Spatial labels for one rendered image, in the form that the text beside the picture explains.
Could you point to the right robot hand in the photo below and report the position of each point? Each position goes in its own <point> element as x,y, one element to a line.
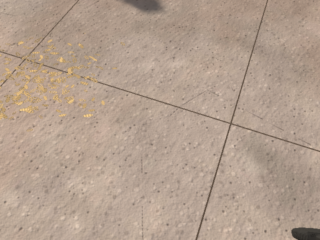
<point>303,233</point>

